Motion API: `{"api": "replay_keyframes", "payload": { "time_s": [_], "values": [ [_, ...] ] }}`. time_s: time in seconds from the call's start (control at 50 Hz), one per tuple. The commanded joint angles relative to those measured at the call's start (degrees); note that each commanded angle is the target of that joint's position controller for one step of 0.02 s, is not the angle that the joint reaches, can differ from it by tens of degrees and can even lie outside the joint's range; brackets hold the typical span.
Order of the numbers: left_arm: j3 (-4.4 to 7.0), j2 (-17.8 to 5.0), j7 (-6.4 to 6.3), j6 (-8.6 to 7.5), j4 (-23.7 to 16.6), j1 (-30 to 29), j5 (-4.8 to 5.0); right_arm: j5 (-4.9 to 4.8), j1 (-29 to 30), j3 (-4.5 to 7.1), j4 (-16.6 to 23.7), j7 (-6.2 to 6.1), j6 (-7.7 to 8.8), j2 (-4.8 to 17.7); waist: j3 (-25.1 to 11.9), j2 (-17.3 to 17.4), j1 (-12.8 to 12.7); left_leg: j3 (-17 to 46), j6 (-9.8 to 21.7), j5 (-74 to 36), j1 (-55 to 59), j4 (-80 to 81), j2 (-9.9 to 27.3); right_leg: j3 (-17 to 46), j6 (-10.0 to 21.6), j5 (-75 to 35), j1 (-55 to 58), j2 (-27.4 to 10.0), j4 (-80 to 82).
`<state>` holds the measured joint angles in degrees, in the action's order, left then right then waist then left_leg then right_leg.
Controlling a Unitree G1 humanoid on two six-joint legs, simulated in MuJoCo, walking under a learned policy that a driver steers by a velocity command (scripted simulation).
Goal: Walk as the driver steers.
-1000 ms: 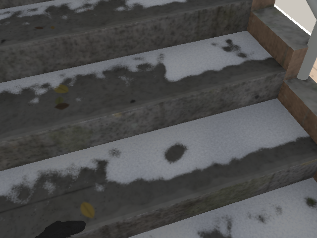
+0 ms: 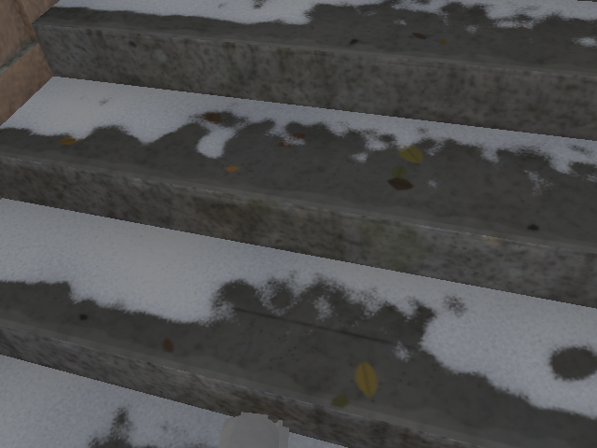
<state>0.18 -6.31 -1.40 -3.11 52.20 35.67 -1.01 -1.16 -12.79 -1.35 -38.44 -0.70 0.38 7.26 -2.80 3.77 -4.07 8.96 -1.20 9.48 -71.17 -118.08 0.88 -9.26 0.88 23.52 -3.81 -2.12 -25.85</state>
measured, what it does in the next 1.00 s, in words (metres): climbs, turning right: left foot 0.15 m higher, then right foot 0.15 m higher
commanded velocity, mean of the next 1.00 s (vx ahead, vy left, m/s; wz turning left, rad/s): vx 0.44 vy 0.00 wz -0.44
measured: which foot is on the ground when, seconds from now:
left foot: up 0.00-0.18, down 0.20-0.80, up 0.82-1.00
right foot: down 0.00-0.22, up 0.24-0.78, down 0.80-1.00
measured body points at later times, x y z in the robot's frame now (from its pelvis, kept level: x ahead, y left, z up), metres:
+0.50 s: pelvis +0.27 +0.10 +0.14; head +0.25 +0.11 +0.59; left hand +0.52 +0.27 +0.07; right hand +0.20 -0.14 +0.00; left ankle +0.29 +0.20 -0.58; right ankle +0.29 -0.05 -0.32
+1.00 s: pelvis +0.52 -0.04 +0.27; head +0.53 -0.06 +0.72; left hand +0.75 +0.14 +0.17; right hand +0.57 -0.36 +0.19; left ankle +0.54 +0.15 -0.20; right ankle +0.56 -0.11 -0.43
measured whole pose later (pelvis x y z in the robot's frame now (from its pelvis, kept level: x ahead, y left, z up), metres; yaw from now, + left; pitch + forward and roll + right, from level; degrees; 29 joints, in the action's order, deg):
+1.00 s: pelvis +0.52 -0.04 +0.27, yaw -31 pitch +2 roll +1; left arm 2.3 -15.7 1.7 -1.5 41.6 16.7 -1.0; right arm 0.8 -5.8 1.3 -37.4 0.2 6.0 14.6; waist -0.7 0.3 0.0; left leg 6.2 4.3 11.3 -42.6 -108.7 1.5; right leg -3.3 8.4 16.0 -30.6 6.2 -44.1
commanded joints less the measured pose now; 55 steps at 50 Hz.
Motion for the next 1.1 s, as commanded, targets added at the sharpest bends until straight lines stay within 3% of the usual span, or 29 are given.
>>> {"api": "replay_keyframes", "payload": {
  "time_s": [0.02, 0.08, 0.12, 0.16, 0.18, 0.2, 0.22, 0.24, 0.26, 0.3, 0.34, 0.4, 0.48, 0.52, 0.6, 0.68, 0.72, 0.78, 0.8, 0.82, 0.84, 0.86, 0.88, 0.92, 0.96, 1.0, 1.02, 1.06, 1.1],
  "values": [
    [0.64, -5.4, -1.05, -0.05, -0.3, 1.2, 0.49, 0.24, 11.4, -2.73, 9.0, 1.16, 2.33, -2.4, 14.4, -7.5, 1.9, -1.6, 0.2, 2.9, -27.0, -4.9, 5.5, 20.5, 11.4, -2.8, 5.5, -17.5, 14.8],
    [0.36, -5.4, -2.65, 1.25, 0.9, 3.3, 1.27, 0.47, 21.4, -4.48, 15.7, 2.77, 3.43, -2.4, 13.7, -7.4, -0.1, -8.7, -0.8, -2.9, -16.8, 12.3, 11.7, 20.3, 11.1, -2.0, -1.9, -16.1, 23.8],
    [1.67, -8.6, -2.91, 2.28, 2.0, 4.9, 3.87, 0.94, 28.3, -5.49, 18.7, 4.19, 4.42, -2.8, 10.6, -6.9, -1.7, -14.7, 1.9, 3.3, 12.9, 36.7, 11.1, 14.9, 10.6, -13.5, -9.9, -15.8, 33.3],
    [1.12, -11.7, -0.76, 0.7, 3.3, 5.8, 2.04, 0.42, 20.4, -2.54, 17.0, 4.1, 5.75, 1.1, 0.0, -15.3, 4.5, -24.1, 5.4, 11.8, 43.1, 43.5, -0.3, 9.5, 9.5, -70.1, -7.8, -14.2, 20.9],
    [1.48, -15.2, -0.03, 0.39, 3.7, 4.1, 0.45, -1.18, 8.3, 0.45, 13.8, 3.12, 5.13, 5.9, -6.5, -22.5, 11.5, -20.6, 7.2, 14.4, 51.9, 50.0, -3.4, 9.7, 7.8, -91.7, -0.1, -13.9, 10.1],
    [2.59, -19.3, -0.19, 0.25, 2.9, 0.1, 0.23, -0.92, -2.2, 2.91, 11.8, 2.26, 4.47, 11.5, -11.1, -26.2, 18.3, -11.9, 8.2, 13.3, 61.0, 59.1, -2.5, 11.5, 5.3, -95.4, 0.2, -12.1, -1.8],
    [1.91, -13.9, -0.51, -0.65, -0.6, -2.4, 0.21, 1.74, -13.5, 5.58, 7.7, 1.95, 4.13, 18.4, -19.2, -10.8, 19.7, 13.4, 12.9, 16.0, 79.8, 68.5, 11.5, 13.7, 2.4, -70.9, -17.2, -7.3, -23.0],
    [0.94, -5.7, 0.82, -2.42, -1.9, -1.8, 1.63, 3.45, -19.4, 6.58, 3.4, 1.79, 3.55, 22.8, -28.6, 13.6, 15.4, 42.2, 16.5, 26.4, 84.4, 95.8, 23.6, 20.1, 1.9, -13.3, -25.8, 4.2, -41.9],
    [2.44, -5.4, 2.32, -3.09, -1.7, -3.7, 2.91, 3.91, -15.1, 5.9, 3.2, 1.2, 3.37, 19.4, -24.8, 7.1, 13.3, 47.8, 14.4, 35.4, 75.3, 102.7, 26.1, 27.3, 0.7, -11.3, -30.3, 4.8, -63.5],
    [1.44, -1.0, 2.95, -1.25, -8.6, -14.7, 2.91, 1.46, -3.9, 3.71, -1.3, 1.77, 2.83, 10.2, -5.5, 4.8, 6.1, 24.3, 8.4, 34.9, 55.9, 98.7, 23.5, 19.7, 3.2, -16.9, -39.4, 0.0, -73.2],
    [1.42, -2.5, 3.46, 0.26, -10.3, -15.6, 3.29, 3.78, 1.1, 1.51, -6.1, 2.01, 4.05, 0.5, 2.6, 4.8, 1.2, 5.8, 5.7, 23.2, 45.4, 95.2, 19.7, 18.3, 7.0, -19.2, -40.4, -2.6, -79.0],
    [-1.01, 2.3, 3.95, 1.56, -11.8, -17.4, 3.44, 2.59, -4.4, 1.72, -12.5, 2.08, 4.34, -0.1, 6.1, 0.8, -0.2, -4.4, 4.4, 11.5, 49.5, 98.3, 19.0, 19.1, 9.8, -20.7, -52.9, -0.2, -89.0],
    [-1.44, -0.5, 2.63, 3.57, -12.4, -20.0, 1.58, 5.14, -3.1, 0.37, -11.9, 1.42, 4.29, 1.3, 6.8, -0.5, -1.1, -15.4, 6.9, 5.5, 47.0, 101.4, 18.4, 14.2, 5.7, -25.3, -60.3, 3.0, -95.9],
    [-1.66, -1.4, 1.93, 4.05, -14.9, -22.4, 1.33, 3.92, -3.7, 0.37, -12.3, 0.97, 3.89, 3.6, 8.8, -0.6, -1.5, -18.4, 5.8, 6.5, 48.6, 101.7, 17.4, 14.5, 4.5, -25.6, -65.1, 2.1, -92.7],
    [-2.52, -1.9, 1.71, 4.1, -21.2, -35.8, 1.32, 4.08, -14.2, 0.57, -14.2, -0.95, 3.51, 7.0, 11.1, -0.5, 4.9, -18.4, 6.7, 2.6, 63.9, 104.3, 20.1, 12.7, 2.9, -19.3, -80.5, 0.1, -95.3],
    [-3.73, -2.1, 3.43, 2.96, -26.5, -43.7, 2.48, 2.95, -20.1, 1.56, -14.7, -4.27, 2.22, 8.7, 10.2, -0.7, 7.4, -19.8, 6.1, 3.9, 75.8, 109.4, 19.9, 8.7, 1.5, -15.3, -84.1, -5.4, -78.9],
    [-5.46, -0.2, 5.96, 2.46, -28.8, -50.3, 2.81, 1.53, -17.7, 3.57, -14.0, -4.99, 0.68, 13.1, 11.1, -1.2, 8.2, -23.9, 8.2, -5.0, 69.9, 119.1, 19.6, 1.2, 3.3, -5.9, -65.9, -7.9, -55.8],
    [-0.85, -7.4, 5.67, 1.35, -24.9, -33.5, 1.79, 1.2, -14.0, 4.25, -14.0, -3.71, 1.61, 20.2, -3.5, 9.9, -3.0, -26.9, 10.1, -100.2, 71.8, 95.0, 19.8, -8.7, 10.1, 1.0, -29.1, 6.6, -47.2],
    [2.04, -13.6, 5.56, 1.31, -21.3, -20.7, 1.97, 0.36, -9.8, 4.87, -11.2, -2.99, 1.84, 22.6, -9.8, 11.5, -8.6, -25.5, 8.5, -101.7, 74.1, 80.9, 17.5, -3.5, 12.9, -2.3, -18.0, 9.7, -33.2],
    [4.79, -19.4, 4.91, 2.27, -20.1, -16.2, 1.78, 0.37, -10.9, 4.6, -7.9, -2.66, 3.08, 19.3, -14.9, 6.1, -8.4, -21.4, 3.7, -75.1, 55.1, 62.9, 12.3, 18.3, 16.8, -5.0, 1.4, 4.9, -23.4],
    [6.23, -26.3, 3.22, 3.34, -19.0, -16.3, 0.73, 1.74, -11.6, 1.95, -4.8, -0.11, 5.26, 9.1, -22.6, -19.6, -1.2, -14.7, -1.2, 5.2, 38.8, 38.4, -3.4, 56.3, 23.8, -4.0, 11.6, -11.9, 0.8],
    [4.67, -21.5, 2.09, 2.93, -20.2, -16.4, -2.42, 1.18, -8.5, 3.68, -5.9, 2.21, 6.97, 11.4, -28.2, -9.5, -2.1, 1.9, 0.1, 6.2, 39.0, 22.4, -3.8, 64.2, 20.4, -5.1, 10.1, -14.3, 7.5],
    [3.66, -18.0, 2.36, 2.01, -18.7, -17.2, -1.72, 0.16, -3.3, 4.03, -3.2, 2.38, 6.59, 10.9, -20.3, -5.5, -0.8, 1.8, 1.5, 3.3, 35.1, 16.7, -2.5, 57.4, 16.0, -3.6, 2.5, -13.1, 7.5],
    [1.93, -10.4, 3.3, 0.75, -15.7, -20.8, 0.65, 1.45, 3.0, 2.69, 1.1, 0.66, 6.25, 6.0, -3.7, -2.3, 3.6, -1.3, 4.7, 2.9, 26.2, 7.4, -0.1, 42.3, 12.4, -7.5, -14.4, -8.3, 1.0],
    [1.06, -7.1, 3.45, 0.19, -13.9, -21.8, -0.29, 2.17, 0.4, 1.28, 3.3, 1.39, 6.04, 3.6, -0.9, -3.5, 7.7, -1.3, 7.2, 1.5, 22.7, 2.2, 1.3, 32.0, 10.1, -17.7, -19.3, -3.8, 0.6],
    [1.15, -7.5, 2.89, 0.45, -13.1, -19.5, 0.26, 2.78, -0.2, -0.05, 3.9, 1.25, 5.84, 1.9, 0.2, -3.4, 8.2, -3.2, 6.4, 1.9, 14.8, 2.0, 1.6, 25.5, 8.7, -28.0, -17.3, -2.5, -1.3],
    [1.49, -9.1, 2.62, 0.46, -14.1, -21.1, 0.26, 2.3, -0.6, 0.22, 3.9, 0.86, 5.28, 4.2, 0.8, -2.0, 9.3, -4.4, 5.3, 0.8, 14.5, 8.7, 2.3, 23.5, 7.8, -30.8, -18.7, -1.5, -0.5],
    [1.62, -10.3, 2.2, 0.41, -14.5, -20.8, 0.32, 3.03, 2.6, 0.42, 4.7, -0.06, 4.55, 5.7, -0.4, -2.3, 8.7, -7.9, 3.5, -3.9, 15.1, 15.3, 2.4, 21.4, 4.7, -36.9, -21.0, 0.6, 0.1],
    [1.53, -11.0, 1.21, 1.78, -13.0, -15.8, -1.01, 2.5, 4.6, -0.54, 5.7, -0.78, 3.81, 1.8, -2.9, -9.2, 6.1, -10.3, 1.0, -1.1, 4.4, -3.8, 0.1, 25.5, 5.3, -44.4, -13.2, -1.7, -3.5]
  ]
}}
Keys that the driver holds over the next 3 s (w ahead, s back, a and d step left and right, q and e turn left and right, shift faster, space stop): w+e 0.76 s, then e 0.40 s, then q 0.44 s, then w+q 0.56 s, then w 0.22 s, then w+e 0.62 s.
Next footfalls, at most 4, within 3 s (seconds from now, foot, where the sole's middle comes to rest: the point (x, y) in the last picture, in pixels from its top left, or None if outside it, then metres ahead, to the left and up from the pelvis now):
0.20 left None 0.33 0.21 -0.62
0.80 right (424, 357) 0.60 -0.13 -0.47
1.40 left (414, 189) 0.90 -0.12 -0.32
2.02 right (544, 190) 0.89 -0.37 -0.32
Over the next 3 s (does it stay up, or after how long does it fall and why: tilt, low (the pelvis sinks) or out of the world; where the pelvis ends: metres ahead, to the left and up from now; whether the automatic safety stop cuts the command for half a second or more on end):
stays up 1.34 -0.27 0.61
